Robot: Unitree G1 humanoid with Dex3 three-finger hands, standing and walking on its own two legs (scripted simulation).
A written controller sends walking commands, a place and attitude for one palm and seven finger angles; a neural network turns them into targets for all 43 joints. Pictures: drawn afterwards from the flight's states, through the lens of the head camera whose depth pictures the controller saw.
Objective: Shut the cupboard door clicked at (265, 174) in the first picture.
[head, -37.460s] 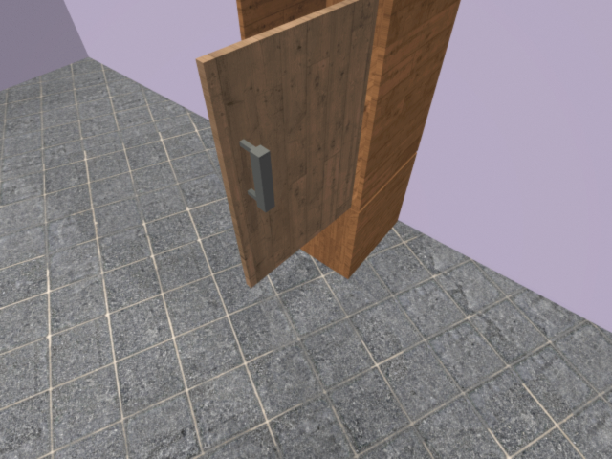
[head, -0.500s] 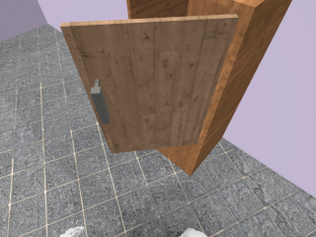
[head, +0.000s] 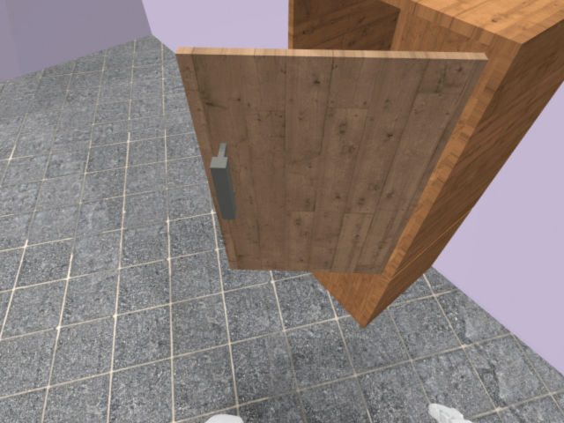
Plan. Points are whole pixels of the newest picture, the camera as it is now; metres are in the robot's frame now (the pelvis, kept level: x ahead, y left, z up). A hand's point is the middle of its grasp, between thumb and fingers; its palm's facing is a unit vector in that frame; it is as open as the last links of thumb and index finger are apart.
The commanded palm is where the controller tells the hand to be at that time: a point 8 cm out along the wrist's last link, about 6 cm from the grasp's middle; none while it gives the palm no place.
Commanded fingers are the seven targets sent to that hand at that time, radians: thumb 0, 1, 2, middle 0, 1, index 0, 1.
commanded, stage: come to a stop and stand still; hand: left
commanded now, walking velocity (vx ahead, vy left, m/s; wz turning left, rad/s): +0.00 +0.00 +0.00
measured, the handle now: (226, 181) +0.48 +0.16 +0.03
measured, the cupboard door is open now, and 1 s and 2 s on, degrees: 49 49 49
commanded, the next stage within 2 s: look again from close up in 0.76 s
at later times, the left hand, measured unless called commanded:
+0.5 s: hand out of the picture -0.01 +0.23 -0.17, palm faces +0.00 -0.98 -0.20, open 7.4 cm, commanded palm none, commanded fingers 0.00 0.90 0.90 -0.20 -0.30 -0.20 -0.30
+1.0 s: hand out of the picture -0.07 +0.22 -0.18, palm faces +0.00 -0.98 -0.19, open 7.4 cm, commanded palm none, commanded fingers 0.00 0.90 0.90 -0.20 -0.30 -0.20 -0.30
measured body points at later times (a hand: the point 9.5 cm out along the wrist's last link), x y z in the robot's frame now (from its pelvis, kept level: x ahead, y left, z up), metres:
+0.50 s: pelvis -0.04 +0.06 +0.00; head -0.03 +0.06 +0.45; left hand -0.01 +0.29 -0.16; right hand -0.04 -0.16 -0.16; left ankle -0.05 +0.16 -0.74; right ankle -0.04 -0.07 -0.74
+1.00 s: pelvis -0.05 +0.06 +0.00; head -0.04 +0.05 +0.45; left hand -0.07 +0.27 -0.16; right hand -0.07 -0.16 -0.17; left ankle -0.05 +0.16 -0.74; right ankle -0.04 -0.07 -0.74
